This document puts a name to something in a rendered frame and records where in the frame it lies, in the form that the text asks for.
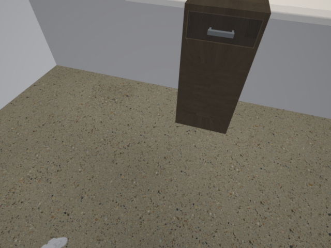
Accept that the robot left hand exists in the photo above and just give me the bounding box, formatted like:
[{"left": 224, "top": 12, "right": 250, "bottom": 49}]
[{"left": 41, "top": 237, "right": 68, "bottom": 248}]

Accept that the handle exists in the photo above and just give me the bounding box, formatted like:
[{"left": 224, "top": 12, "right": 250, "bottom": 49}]
[{"left": 207, "top": 27, "right": 234, "bottom": 38}]

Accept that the cabinet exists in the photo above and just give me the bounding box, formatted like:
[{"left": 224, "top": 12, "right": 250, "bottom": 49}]
[{"left": 175, "top": 0, "right": 271, "bottom": 134}]

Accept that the drawer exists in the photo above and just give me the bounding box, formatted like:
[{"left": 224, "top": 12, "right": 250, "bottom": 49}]
[{"left": 186, "top": 10, "right": 263, "bottom": 48}]

